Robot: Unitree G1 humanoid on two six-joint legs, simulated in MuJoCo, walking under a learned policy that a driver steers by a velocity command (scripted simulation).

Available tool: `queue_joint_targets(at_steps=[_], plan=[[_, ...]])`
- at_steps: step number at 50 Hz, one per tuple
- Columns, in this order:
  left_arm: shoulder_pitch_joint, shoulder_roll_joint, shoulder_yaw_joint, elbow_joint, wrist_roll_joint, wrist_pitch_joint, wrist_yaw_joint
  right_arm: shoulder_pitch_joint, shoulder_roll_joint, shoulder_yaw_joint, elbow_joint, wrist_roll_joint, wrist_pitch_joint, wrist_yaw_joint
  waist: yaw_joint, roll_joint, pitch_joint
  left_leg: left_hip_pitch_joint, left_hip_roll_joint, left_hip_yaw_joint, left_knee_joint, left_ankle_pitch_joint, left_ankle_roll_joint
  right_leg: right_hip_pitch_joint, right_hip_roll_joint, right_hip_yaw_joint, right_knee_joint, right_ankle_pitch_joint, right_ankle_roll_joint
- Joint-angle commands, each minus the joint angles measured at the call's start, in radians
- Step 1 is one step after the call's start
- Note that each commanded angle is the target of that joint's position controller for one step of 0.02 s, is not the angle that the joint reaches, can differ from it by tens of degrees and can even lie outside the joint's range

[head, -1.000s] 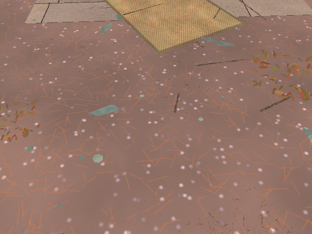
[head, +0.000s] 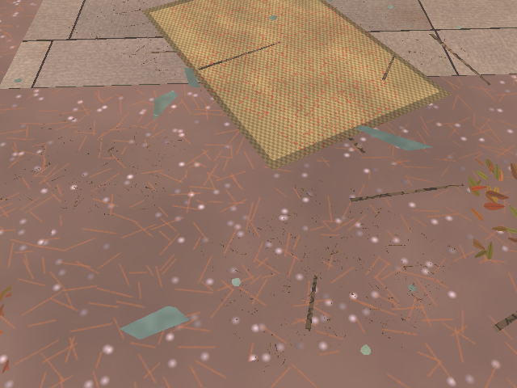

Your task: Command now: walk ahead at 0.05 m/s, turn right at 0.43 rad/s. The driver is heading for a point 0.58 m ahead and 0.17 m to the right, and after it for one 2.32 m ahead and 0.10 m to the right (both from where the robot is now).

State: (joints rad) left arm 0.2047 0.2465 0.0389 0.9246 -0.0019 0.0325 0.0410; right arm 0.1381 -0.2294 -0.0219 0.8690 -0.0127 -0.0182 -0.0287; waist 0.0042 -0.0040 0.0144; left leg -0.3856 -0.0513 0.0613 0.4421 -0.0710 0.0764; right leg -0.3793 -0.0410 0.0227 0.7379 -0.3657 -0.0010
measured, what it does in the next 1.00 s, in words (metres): steps to the right, turning right: right foot, then left foot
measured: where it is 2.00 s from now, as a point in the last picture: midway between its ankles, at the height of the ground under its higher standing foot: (433, 285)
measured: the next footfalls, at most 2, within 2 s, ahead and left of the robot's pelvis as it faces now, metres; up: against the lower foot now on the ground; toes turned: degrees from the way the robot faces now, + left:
right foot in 0.08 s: +0.04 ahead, -0.12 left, +0.00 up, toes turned -5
left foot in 0.48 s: +0.11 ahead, +0.09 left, +0.00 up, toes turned -30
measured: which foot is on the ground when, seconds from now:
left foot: down 0.00-0.08, up 0.10-0.46, down 0.48-0.98, up 1.00-1.00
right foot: up 0.00-0.06, down 0.08-0.46, up 0.48-0.96, down 0.98-1.00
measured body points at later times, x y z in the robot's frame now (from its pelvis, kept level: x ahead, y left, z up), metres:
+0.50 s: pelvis +0.03 +0.00 +0.01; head +0.05 -0.01 +0.46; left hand +0.26 +0.23 -0.09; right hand +0.08 -0.32 -0.09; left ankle +0.07 +0.11 -0.73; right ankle -0.01 -0.12 -0.72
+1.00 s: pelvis +0.19 -0.21 -0.03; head +0.23 -0.23 +0.42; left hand +0.52 -0.19 -0.08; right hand -0.04 -0.35 -0.15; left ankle +0.08 +0.10 -0.70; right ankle +0.20 -0.39 -0.73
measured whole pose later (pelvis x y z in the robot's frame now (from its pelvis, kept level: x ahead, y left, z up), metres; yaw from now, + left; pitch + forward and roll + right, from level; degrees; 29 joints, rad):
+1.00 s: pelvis +0.19 -0.21 -0.03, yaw -33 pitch +4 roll +0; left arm 0.02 0.25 0.02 0.52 -0.03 -0.09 -0.05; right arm 0.57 -0.23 -0.02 0.93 0.01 -0.07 0.00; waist -0.10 -0.01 0.02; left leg 0.05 0.16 0.00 0.61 -0.53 -0.02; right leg -0.61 -0.06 -0.01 0.72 -0.18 -0.01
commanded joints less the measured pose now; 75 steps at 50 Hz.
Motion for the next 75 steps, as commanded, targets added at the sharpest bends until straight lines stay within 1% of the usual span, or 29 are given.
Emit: queue_joint_targets(at_steps=[1, 4, 6, 7, 10, 18, 22, 24, 25, 26, 28, 33, 38, 44, 46, 48, 49, 50, 51, 53, 54, 57, 66, 69, 71, 72, 73, 74, 75], plan=[[0.057, 0.097, 0.033, -0.045, -0.003, -0.003, -0.005, -0.056, -0.198, -0.061, -0.076, 0.016, 0.006, -0.036, 0.021, 0.102, -0.084, 0.066, 0.321, -0.26, -0.225, -0.278, 0.137, 0.064, 0.007, -0.053, -0.013, 0.006, -0.039], [0.128, 0.108, 0.05, -0.039, 0.005, 0.0, -0.018, -0.082, -0.173, -0.067, -0.083, 0.041, 0.022, -0.044, 0.061, 0.025, -0.047, 0.018, 0.241, -0.115, -0.07, -0.252, 0.042, 0.151, -0.019, 0.022, -0.28, 0.127, -0.13], [0.146, 0.285, 0.092, -0.082, 0.021, -0.019, -0.01, -0.168, -0.121, -0.062, -0.142, 0.014, 0.018, -0.038, 0.066, -0.309, 0.058, -0.296, -0.053, -0.018, 0.377, -0.476, -0.076, 0.165, -0.303, 0.583, -0.535, 0.272, -0.326], [0.122, 0.246, 0.087, -0.095, 0.036, -0.043, -0.003, -0.183, -0.129, -0.068, -0.148, 0.007, 0.01, -0.03, 0.033, -0.206, 0.031, -0.319, -0.033, -0.132, 0.532, -0.463, -0.074, 0.183, -0.269, 0.533, -0.513, 0.287, -0.307], [0.002, 0.2, 0.086, -0.16, -0.019, -0.058, 0.005, -0.114, -0.149, -0.083, -0.105, -0.005, 0.012, -0.026, -0.023, -0.061, -0.043, -0.298, 0.0, -0.168, 0.609, -0.328, -0.096, 0.225, -0.181, 0.381, -0.427, 0.419, -0.2], [0.048, 0.226, 0.111, -0.232, -0.017, -0.011, 0.025, -0.183, -0.115, -0.062, -0.149, 0.031, -0.017, -0.004, 0.016, -0.171, -0.125, -0.131, -0.046, -0.177, 0.253, -0.238, -0.14, 0.279, -0.108, 0.455, -0.365, 0.483, -0.189], [-0.034, 0.201, 0.096, -0.282, -0.031, -0.012, 0.01, -0.057, -0.154, -0.085, -0.12, 0.067, -0.036, 0.02, -0.043, -0.206, -0.101, 0.213, -0.02, -0.14, -0.021, -0.216, -0.11, 0.006, -0.044, 0.542, -0.445, -0.272, -0.153], [0.0, 0.076, 0.06, -0.29, -0.02, -0.02, -0.001, 0.149, -0.227, -0.112, -0.072, 0.057, -0.045, 0.009, -0.087, -0.006, -0.176, 0.596, 0.258, -0.347, -0.133, -0.359, -0.03, -0.293, 0.093, 0.323, -0.052, -0.33, -0.049], [-0.013, 0.042, 0.047, -0.347, -0.032, -0.041, -0.007, 0.131, -0.289, -0.113, -0.09, 0.001, -0.054, 0.017, -0.056, 0.179, -0.126, 0.587, 0.44, -0.698, -0.243, -0.611, 0.062, -0.523, 0.153, 0.229, 0.162, -0.22, -0.05], [-0.047, 0.119, 0.055, -0.378, -0.034, -0.061, -0.013, 0.051, -0.29, -0.12, -0.112, -0.019, -0.074, 0.023, -0.018, 0.216, -0.028, 0.485, 0.505, -0.779, -0.292, -0.719, 0.11, -0.619, 0.032, 0.196, 0.286, -0.103, -0.045], [-0.037, 0.187, 0.075, -0.349, -0.017, -0.063, -0.024, -0.004, -0.184, -0.094, -0.142, 0.021, -0.083, 0.012, -0.021, 0.138, 0.01, 0.437, 0.387, -0.532, -0.29, -0.592, 0.049, -0.613, -0.027, 0.133, 0.409, 0.037, -0.017], [-0.055, 0.122, 0.053, -0.389, -0.039, -0.07, -0.048, 0.127, -0.18, -0.08, -0.104, 0.001, -0.099, 0.021, -0.062, 0.104, 0.039, 0.364, 0.297, -0.215, -0.298, -0.334, 0.028, -0.635, -0.092, 0.071, 0.592, 0.244, 0.007], [-0.129, 0.082, 0.033, -0.428, -0.041, -0.076, -0.051, 0.258, -0.16, -0.06, -0.058, -0.009, -0.098, 0.034, -0.08, 0.07, 0.137, 0.342, 0.319, -0.165, -0.341, -0.286, 0.093, -0.67, -0.049, 0.126, 0.441, 0.337, 0.009], [-0.299, 0.049, 0.001, -0.497, -0.038, -0.128, -0.113, 0.312, -0.219, -0.052, -0.038, 0.041, -0.069, 0.026, -0.092, 0.081, 0.191, 0.342, 0.35, -0.115, -0.397, -0.083, 0.11, -0.41, -0.062, -0.037, 0.027, 0.312, -0.008], [-0.249, 0.095, 0.02, -0.493, -0.041, -0.141, -0.121, 0.321, -0.265, -0.059, -0.031, 0.042, -0.063, 0.026, -0.04, 0.142, 0.14, 0.366, 0.356, -0.105, -0.313, 0.173, 0.097, -0.201, 0.005, -0.06, -0.089, 0.206, -0.025], [0.086, 0.202, 0.078, -0.418, -0.053, -0.132, -0.095, 0.317, -0.274, -0.054, -0.012, 0.021, -0.063, 0.024, 0.173, 0.192, -0.085, 0.266, 0.309, -0.036, 0.102, 0.602, 0.057, 0.299, 0.075, -0.098, -0.114, 0.148, -0.069], [0.317, 0.272, 0.104, -0.372, -0.044, -0.112, -0.065, 0.306, -0.2, -0.029, -0.042, 0.0, -0.077, 0.026, 0.277, 0.125, -0.276, -0.027, 0.26, -0.055, 0.465, 0.337, 0.013, 0.71, -0.115, 0.117, -0.037, 0.052, -0.094], [0.376, 0.395, 0.114, -0.345, 0.006, -0.12, -0.058, 0.406, -0.006, 0.012, -0.1, 0.024, -0.107, 0.036, 0.16, -0.29, -0.512, -0.279, 0.083, -0.176, 0.853, -0.431, -0.021, 0.923, -0.364, 0.645, -0.262, -0.429, -0.181], [0.389, 0.3, 0.091, -0.338, 0.017, -0.131, -0.067, 0.349, -0.093, -0.012, -0.106, 0.086, -0.126, 0.033, 0.18, -0.259, -0.505, -0.349, 0.084, -0.268, 0.998, -0.409, -0.008, 0.831, -0.399, 0.828, -0.473, -0.592, -0.177], [0.268, 0.183, 0.055, -0.291, -0.004, -0.143, -0.074, 0.176, -0.114, -0.027, -0.156, 0.089, -0.107, 0.019, 0.135, -0.16, -0.149, -0.498, 0.169, -0.191, 1.035, -0.251, -0.008, 0.552, -0.366, 0.521, -0.465, -0.287, -0.131], [0.196, 0.135, 0.045, -0.276, 0.009, -0.144, -0.077, 0.168, -0.111, -0.033, -0.148, 0.059, -0.09, 0.02, 0.083, -0.136, -0.074, -0.429, 0.207, -0.178, 0.978, -0.174, -0.008, 0.403, -0.309, 0.365, -0.465, -0.143, -0.111], [0.074, 0.037, 0.031, -0.24, 0.01, -0.154, -0.072, 0.23, -0.052, -0.04, -0.13, 0.075, -0.021, 0.048, -0.019, -0.17, 0.004, -0.321, 0.253, -0.171, 0.925, -0.115, -0.011, 0.228, -0.257, 0.083, -0.528, 0.083, -0.088], [0.073, 0.172, 0.064, -0.192, 0.016, -0.151, -0.024, -0.036, -0.1, -0.039, -0.239, 0.048, -0.007, 0.095, -0.022, 0.022, 0.199, -0.395, 0.191, -0.015, 0.5, 0.185, 0.025, 0.315, -0.207, -0.302, -0.645, 0.431, -0.061], [0.079, 0.269, 0.084, -0.195, 0.007, -0.123, -0.016, -0.017, -0.154, -0.061, -0.259, 0.065, -0.015, 0.108, -0.068, -0.035, 0.103, -0.173, 0.065, 0.146, 0.417, 0.113, 0.071, 0.435, -0.21, -0.343, -0.47, 1.174, -0.041], [0.009, 0.327, 0.101, -0.225, -0.02, -0.1, -0.022, 0.25, -0.25, -0.107, -0.217, 0.073, 0.011, 0.096, -0.223, -0.129, -0.034, 0.132, -0.003, 0.159, 0.43, -0.05, 0.117, 0.426, -0.23, -0.321, -0.099, 1.535, -0.059], [-0.035, 0.297, 0.094, -0.244, -0.034, -0.108, -0.031, 0.473, -0.335, -0.15, -0.157, 0.059, 0.024, 0.08, -0.313, -0.083, -0.133, 0.455, -0.014, 0.087, 0.294, 0.044, 0.152, 0.284, -0.19, -0.282, 0.21, 1.402, -0.044], [-0.09, 0.141, 0.055, -0.262, -0.037, -0.138, -0.04, 0.456, -0.352, -0.161, -0.141, 0.056, 0.031, 0.055, -0.285, 0.237, -0.014, 0.565, 0.043, -0.109, 0.143, 0.271, 0.209, -0.001, 0.066, -0.244, 0.736, 0.271, 0.025], [0.143, 0.024, 0.013, -0.336, -0.025, -0.19, -0.052, 0.292, -0.383, -0.125, -0.22, -0.006, 0.001, 0.068, -0.004, 0.434, -0.206, 0.782, 0.253, -0.733, 0.053, 0.296, 0.419, -0.362, 0.188, 0.014, 1.036, -0.265, 0.045], [0.086, 0.15, 0.02, -0.348, -0.017, -0.219, -0.05, 0.269, -0.33, -0.124, -0.273, -0.007, -0.02, 0.082, -0.064, 0.2, -0.379, 0.76, 0.321, -0.913, -0.113, 0.051, 0.414, -0.311, 0.137, 0.181, 0.977, -0.206, 0.001]])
